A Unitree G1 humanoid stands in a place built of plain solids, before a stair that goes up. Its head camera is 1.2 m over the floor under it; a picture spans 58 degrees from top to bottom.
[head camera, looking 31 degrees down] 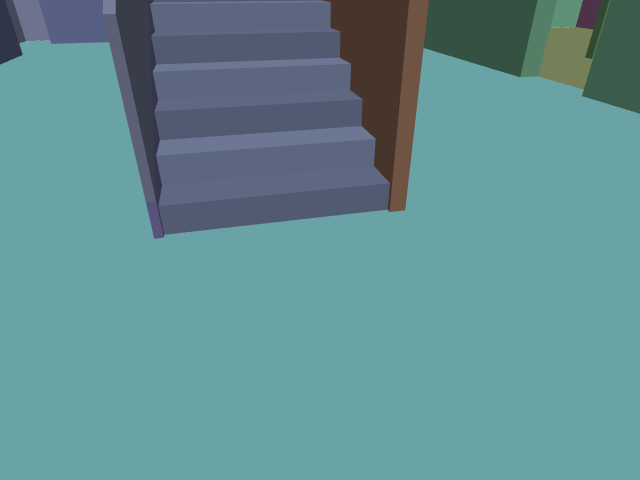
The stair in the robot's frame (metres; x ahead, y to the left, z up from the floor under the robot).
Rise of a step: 0.18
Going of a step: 0.28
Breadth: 1.31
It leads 13 degrees to the left of straight ahead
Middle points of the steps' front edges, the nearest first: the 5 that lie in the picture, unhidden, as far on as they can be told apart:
2.20 0.22 0.18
2.48 0.29 0.35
2.75 0.35 0.53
3.03 0.42 0.71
3.31 0.49 0.88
